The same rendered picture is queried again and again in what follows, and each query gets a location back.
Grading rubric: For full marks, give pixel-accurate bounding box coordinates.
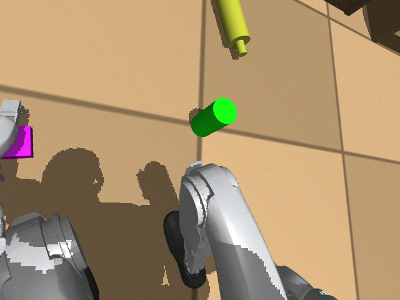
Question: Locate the right robot arm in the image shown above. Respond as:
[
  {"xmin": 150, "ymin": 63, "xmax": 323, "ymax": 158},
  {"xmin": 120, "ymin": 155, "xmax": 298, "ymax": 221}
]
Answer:
[{"xmin": 303, "ymin": 288, "xmax": 337, "ymax": 300}]

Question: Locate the left robot hand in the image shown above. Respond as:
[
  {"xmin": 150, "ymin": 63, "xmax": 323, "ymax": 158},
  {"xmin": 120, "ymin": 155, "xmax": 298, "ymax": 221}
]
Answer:
[{"xmin": 0, "ymin": 99, "xmax": 25, "ymax": 182}]

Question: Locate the bookshelf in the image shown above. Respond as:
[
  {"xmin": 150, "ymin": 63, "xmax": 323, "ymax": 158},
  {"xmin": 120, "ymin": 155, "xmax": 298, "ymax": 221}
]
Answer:
[
  {"xmin": 324, "ymin": 0, "xmax": 372, "ymax": 16},
  {"xmin": 366, "ymin": 0, "xmax": 400, "ymax": 54}
]

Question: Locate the right robot foot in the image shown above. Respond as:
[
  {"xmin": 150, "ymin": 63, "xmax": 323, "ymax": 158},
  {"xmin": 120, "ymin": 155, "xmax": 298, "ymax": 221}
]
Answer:
[{"xmin": 163, "ymin": 211, "xmax": 206, "ymax": 289}]

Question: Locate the left robot foot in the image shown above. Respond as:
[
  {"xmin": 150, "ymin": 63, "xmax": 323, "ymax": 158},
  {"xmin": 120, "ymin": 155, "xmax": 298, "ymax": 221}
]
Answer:
[{"xmin": 84, "ymin": 266, "xmax": 99, "ymax": 300}]

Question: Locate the right robot hand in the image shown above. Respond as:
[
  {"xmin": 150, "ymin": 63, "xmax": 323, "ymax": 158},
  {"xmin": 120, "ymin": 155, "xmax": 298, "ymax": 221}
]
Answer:
[{"xmin": 274, "ymin": 262, "xmax": 313, "ymax": 300}]

